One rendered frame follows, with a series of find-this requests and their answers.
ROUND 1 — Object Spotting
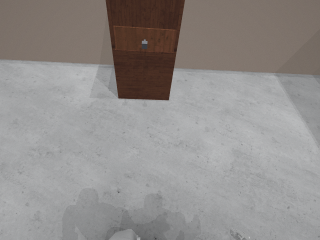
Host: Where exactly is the cabinet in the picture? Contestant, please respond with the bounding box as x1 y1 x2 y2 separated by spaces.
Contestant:
105 0 185 100

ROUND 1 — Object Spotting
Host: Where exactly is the left robot thigh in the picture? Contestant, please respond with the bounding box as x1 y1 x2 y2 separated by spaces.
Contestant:
109 230 141 240

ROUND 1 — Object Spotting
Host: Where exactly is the right robot hand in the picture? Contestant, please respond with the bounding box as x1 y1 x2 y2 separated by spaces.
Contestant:
230 228 251 240

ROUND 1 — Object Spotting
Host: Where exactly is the drawer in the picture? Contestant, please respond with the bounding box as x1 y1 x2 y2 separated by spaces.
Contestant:
113 25 176 53

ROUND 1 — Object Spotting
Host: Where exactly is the handle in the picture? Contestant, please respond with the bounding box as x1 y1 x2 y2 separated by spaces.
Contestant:
142 39 148 49

